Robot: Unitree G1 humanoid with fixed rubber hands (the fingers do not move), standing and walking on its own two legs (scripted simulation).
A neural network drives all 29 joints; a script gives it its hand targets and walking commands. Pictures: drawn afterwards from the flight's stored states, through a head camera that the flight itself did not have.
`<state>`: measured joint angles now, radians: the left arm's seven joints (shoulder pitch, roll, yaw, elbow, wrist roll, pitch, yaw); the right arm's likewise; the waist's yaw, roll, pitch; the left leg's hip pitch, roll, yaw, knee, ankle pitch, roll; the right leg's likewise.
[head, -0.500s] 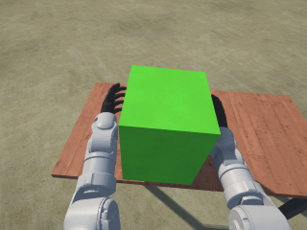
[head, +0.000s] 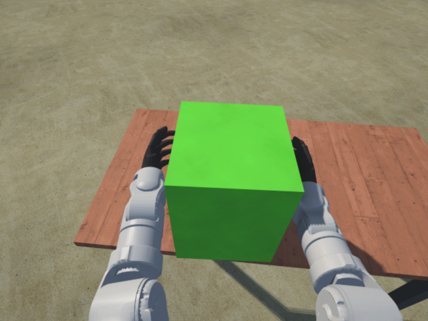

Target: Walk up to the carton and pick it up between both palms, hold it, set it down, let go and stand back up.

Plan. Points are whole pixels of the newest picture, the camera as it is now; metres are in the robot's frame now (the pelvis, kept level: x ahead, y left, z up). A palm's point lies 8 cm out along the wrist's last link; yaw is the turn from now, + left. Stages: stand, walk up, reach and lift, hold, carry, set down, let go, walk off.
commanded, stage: set down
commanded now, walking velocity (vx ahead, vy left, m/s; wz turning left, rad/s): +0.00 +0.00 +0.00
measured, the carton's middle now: (227, 184) +0.38 +0.05 +0.04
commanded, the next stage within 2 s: none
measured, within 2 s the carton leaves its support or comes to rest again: rests again in 0.52 s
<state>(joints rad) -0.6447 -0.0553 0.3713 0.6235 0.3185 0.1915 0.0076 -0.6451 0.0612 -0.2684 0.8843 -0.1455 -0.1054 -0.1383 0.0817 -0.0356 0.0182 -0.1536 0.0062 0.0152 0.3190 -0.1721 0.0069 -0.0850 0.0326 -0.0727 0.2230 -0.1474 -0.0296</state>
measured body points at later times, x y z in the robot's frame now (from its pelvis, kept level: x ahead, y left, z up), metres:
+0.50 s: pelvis +0.00 +0.00 +0.00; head +0.02 +0.02 +0.45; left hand +0.38 +0.19 +0.07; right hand +0.40 -0.10 +0.06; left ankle +0.00 +0.11 -0.75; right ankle -0.02 -0.10 -0.75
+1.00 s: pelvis +0.00 +0.00 +0.00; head +0.02 +0.02 +0.45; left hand +0.38 +0.19 +0.06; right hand +0.40 -0.10 +0.05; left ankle +0.00 +0.11 -0.75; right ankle -0.02 -0.10 -0.75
